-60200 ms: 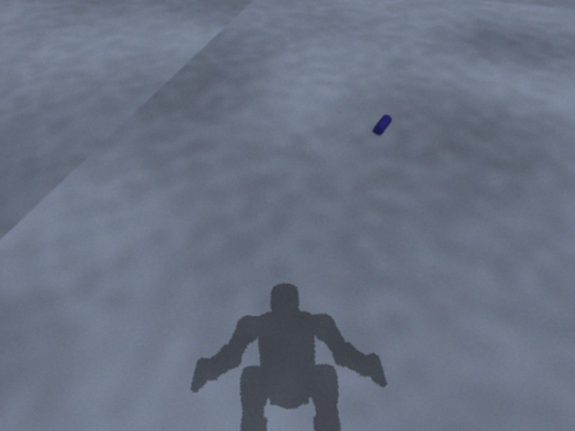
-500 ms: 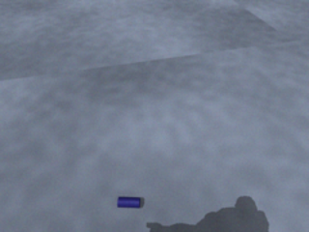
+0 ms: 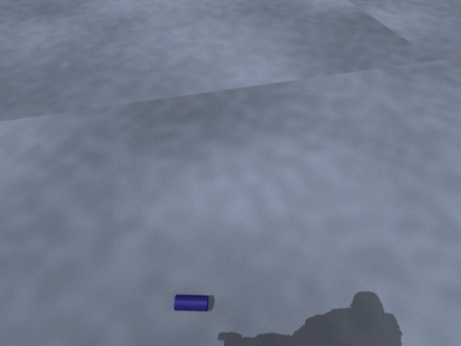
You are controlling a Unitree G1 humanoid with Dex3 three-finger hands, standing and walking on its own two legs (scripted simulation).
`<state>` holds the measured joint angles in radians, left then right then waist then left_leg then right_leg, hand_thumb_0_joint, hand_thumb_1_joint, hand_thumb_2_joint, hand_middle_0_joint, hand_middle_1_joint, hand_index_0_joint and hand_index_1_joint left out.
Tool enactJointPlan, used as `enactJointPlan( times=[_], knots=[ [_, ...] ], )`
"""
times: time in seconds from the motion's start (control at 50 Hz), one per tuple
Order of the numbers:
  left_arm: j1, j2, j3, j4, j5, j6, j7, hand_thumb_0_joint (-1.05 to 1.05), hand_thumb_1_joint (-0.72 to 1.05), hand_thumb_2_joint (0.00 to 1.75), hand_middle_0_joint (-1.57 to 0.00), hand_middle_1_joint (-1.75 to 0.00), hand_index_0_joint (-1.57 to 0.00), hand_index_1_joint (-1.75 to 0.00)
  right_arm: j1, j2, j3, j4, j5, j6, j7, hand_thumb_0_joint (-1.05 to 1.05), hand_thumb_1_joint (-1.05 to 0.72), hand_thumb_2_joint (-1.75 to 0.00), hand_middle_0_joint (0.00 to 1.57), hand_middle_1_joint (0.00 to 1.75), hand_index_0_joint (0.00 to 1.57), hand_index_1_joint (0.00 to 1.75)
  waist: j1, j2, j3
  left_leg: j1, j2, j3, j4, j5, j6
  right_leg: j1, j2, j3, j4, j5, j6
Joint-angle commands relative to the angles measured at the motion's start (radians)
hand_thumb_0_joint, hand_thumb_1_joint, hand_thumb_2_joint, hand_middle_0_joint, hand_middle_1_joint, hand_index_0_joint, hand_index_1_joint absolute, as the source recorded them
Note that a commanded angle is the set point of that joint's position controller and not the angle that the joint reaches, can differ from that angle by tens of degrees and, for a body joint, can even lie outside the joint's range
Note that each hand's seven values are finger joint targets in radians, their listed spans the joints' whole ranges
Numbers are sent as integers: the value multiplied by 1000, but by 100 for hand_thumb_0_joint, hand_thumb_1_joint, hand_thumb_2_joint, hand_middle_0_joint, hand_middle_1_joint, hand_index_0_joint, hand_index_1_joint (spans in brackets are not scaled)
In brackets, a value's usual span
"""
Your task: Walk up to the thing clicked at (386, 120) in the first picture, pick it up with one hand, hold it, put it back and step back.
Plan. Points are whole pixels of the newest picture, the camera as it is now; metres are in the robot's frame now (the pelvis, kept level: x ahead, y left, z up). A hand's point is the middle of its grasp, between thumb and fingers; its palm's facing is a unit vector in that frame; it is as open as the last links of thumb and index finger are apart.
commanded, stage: stand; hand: left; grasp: from above
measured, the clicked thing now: (191, 302) +0.39 +0.18 -0.75
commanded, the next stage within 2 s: step back in 0.34 s
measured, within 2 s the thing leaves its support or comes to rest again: neither
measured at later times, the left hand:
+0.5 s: hand out of the picture +0.07 +0.27 -0.17, palm faces +0.02 -0.93 -0.36, open 7.4 cm
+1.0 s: hand out of the picture +0.00 +0.28 -0.18, palm faces -0.08 -0.92 -0.39, open 7.4 cm
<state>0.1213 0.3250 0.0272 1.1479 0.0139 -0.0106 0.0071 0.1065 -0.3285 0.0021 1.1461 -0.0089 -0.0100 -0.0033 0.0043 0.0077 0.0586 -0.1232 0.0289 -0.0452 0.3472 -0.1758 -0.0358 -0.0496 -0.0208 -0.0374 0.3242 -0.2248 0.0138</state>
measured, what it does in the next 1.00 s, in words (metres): walks backwards: right foot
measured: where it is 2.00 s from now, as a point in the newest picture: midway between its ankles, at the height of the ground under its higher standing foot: outside the picture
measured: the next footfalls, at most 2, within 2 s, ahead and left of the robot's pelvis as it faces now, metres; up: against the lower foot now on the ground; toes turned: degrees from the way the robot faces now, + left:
right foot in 1.00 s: -0.09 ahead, -0.10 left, +0.00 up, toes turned -1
left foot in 1.36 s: -0.18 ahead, +0.15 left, +0.00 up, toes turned -1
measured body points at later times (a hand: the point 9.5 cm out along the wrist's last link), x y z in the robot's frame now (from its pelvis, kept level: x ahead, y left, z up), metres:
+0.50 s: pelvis -0.02 +0.01 -0.01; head +0.02 +0.01 +0.44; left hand +0.07 +0.32 -0.14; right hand +0.07 -0.30 -0.14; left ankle +0.00 +0.14 -0.73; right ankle -0.03 -0.12 -0.75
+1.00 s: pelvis -0.11 +0.02 -0.03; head -0.05 +0.02 +0.41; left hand +0.00 +0.33 -0.15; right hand -0.02 -0.29 -0.15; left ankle -0.03 +0.14 -0.75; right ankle -0.13 -0.10 -0.75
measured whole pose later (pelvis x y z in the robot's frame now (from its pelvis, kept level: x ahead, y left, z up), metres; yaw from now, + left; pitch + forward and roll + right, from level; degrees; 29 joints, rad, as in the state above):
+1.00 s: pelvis -0.11 +0.02 -0.03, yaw -4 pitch -2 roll +0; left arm 0.14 0.38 0.08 0.90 0.02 0.03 0.01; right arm 0.12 -0.36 -0.03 0.84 -0.01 0.03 0.00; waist -0.01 0.00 0.19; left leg -0.41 0.03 0.02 0.69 -0.24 0.01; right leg -0.25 0.03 0.04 0.68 -0.39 -0.01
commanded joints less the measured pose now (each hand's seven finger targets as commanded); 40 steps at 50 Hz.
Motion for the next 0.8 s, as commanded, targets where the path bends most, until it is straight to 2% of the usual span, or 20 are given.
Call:
enactJointPlan(
  times=[0.0,0.14,0.3,0.32,0.36,0.4,0.44,0.46,0.48,0.5,0.52,0.54,0.56,0.58,0.6,0.62,0.64,0.66,0.7,0.78],
  knots=[
    [-41,214,40,-64,0,-15,11,0,90,90,-20,-30,-20,-30,-38,-204,-38,-60,-4,-16,-16,0,-90,-90,20,30,20,30,-3,5,-56,10,88,-64,-45,177,48,-28,-109,74,-60,153,-24],
    [-33,213,38,-63,-1,-15,8,0,90,90,-20,-30,-20,-30,-33,-213,-38,-59,-4,-16,-14,0,-90,-90,20,30,20,30,-3,16,-54,-2,89,-65,-49,140,51,-24,-112,79,-62,133,-29],
    [-35,220,39,-69,-3,-20,10,0,90,90,-20,-30,-20,-30,-29,-208,-37,-65,-3,-19,-13,0,-90,-90,20,30,20,30,-4,-5,-78,29,93,-60,-31,241,51,-12,-115,74,-49,224,-26],
    [-38,291,83,-85,-23,-9,13,0,90,90,-20,-30,-20,-30,-70,-260,-59,-97,5,3,-7,0,-90,-90,20,30,20,30,-5,-14,45,-81,62,-57,78,361,80,-76,-103,83,32,371,-37],
    [-16,284,89,-120,-26,-3,20,0,90,90,-20,-30,-20,-30,-36,-234,-62,-123,17,13,-6,0,-90,-90,20,30,20,30,-11,-28,-34,-77,40,-24,180,387,90,-45,-131,90,70,460,-86],
    [-35,291,99,-166,-24,6,19,0,90,90,-20,-30,-20,-30,2,-229,-71,-151,19,26,-4,0,-90,-90,20,30,20,30,-21,-72,-96,-78,-4,9,290,283,88,-68,-194,142,70,444,-151],
    [-95,303,102,-218,-9,14,20,0,90,90,-20,-30,-20,-30,20,-225,-84,-177,13,42,1,0,-90,-90,20,30,20,30,-30,-140,-107,-96,-59,9,447,-33,88,-142,-282,199,68,437,-220],
    [-122,303,102,-245,1,17,21,0,90,90,-20,-30,-20,-30,46,-224,-90,-187,10,50,4,0,-90,-90,20,30,20,30,-39,-178,-97,-109,-64,-6,505,-227,98,-186,-318,218,87,433,-249],
    [-136,306,103,-263,7,18,21,0,90,90,-20,-30,-20,-30,65,-226,-95,-200,8,55,8,0,-90,-90,20,30,20,30,-48,-187,-75,-118,-54,-24,531,-302,104,-233,-331,214,99,413,-254],
    [-156,309,102,-279,11,18,22,0,90,90,-20,-30,-20,-30,83,-222,-94,-212,12,56,11,0,-90,-90,20,30,20,30,-57,-198,-54,-147,-48,-27,499,-300,106,-218,-316,196,127,423,-242],
    [-153,302,96,-289,11,19,22,0,90,90,-20,-30,-20,-30,92,-220,-95,-215,13,50,12,0,-90,-90,20,30,20,30,-54,-197,-49,-158,-36,-15,397,-226,105,-192,-282,173,182,421,-209],
    [-139,292,93,-295,7,25,21,0,90,90,-20,-30,-20,-30,102,-228,-101,-216,7,41,10,0,-90,-90,20,30,20,30,-48,-143,-61,-140,-18,-1,265,51,101,-171,-227,126,258,376,-163],
    [-124,261,89,-300,-7,33,19,0,90,90,-20,-30,-20,-30,98,-254,-109,-223,-5,32,5,0,-90,-90,20,30,20,30,-40,-15,-68,-143,57,-82,143,358,120,-163,-123,62,395,279,-105],
    [-88,208,81,-312,-21,46,19,0,90,90,-20,-30,-20,-30,90,-312,-124,-246,-25,23,2,0,-90,-90,20,30,20,30,-25,136,-69,-64,184,-276,84,583,172,-291,34,36,560,-27,-56],
    [-72,199,82,-317,-21,54,28,0,90,90,-20,-30,-20,-30,111,-368,-133,-249,-15,17,2,0,-90,-90,20,30,20,30,-39,192,-107,0,278,-378,82,758,270,-360,120,130,685,-433,-57],
    [-74,201,78,-314,-16,56,37,0,90,90,-20,-30,-20,-30,108,-379,-138,-262,-17,15,-2,0,-90,-90,20,30,20,30,-49,187,-122,-27,313,-437,69,705,303,-375,128,216,789,-481,-58],
    [-71,210,78,-314,-11,59,42,0,90,90,-20,-30,-20,-30,62,-361,-136,-284,-11,18,-9,0,-90,-90,20,30,20,30,-39,149,-122,-46,294,-383,72,628,287,-388,122,260,841,-451,-64],
    [-47,223,77,-301,-17,59,44,0,90,90,-20,-30,-20,-30,3,-331,-127,-301,-14,19,-16,0,-90,-90,20,30,20,30,-11,133,-114,-43,249,-308,99,580,266,-407,114,257,884,-404,-60],
    [18,240,83,-290,-18,58,38,0,90,90,-20,-30,-20,-30,-13,-299,-121,-327,-17,17,-27,0,-90,-90,20,30,20,30,18,147,-111,-28,210,-230,121,499,261,-424,104,228,900,-311,-42],
    [-6,235,90,-329,-7,47,29,0,90,90,-20,-30,-20,-30,77,-273,-123,-337,-14,15,-31,0,-90,-90,20,30,20,30,-38,117,-119,107,222,-230,144,505,297,-457,88,192,771,-318,2]
  ],
)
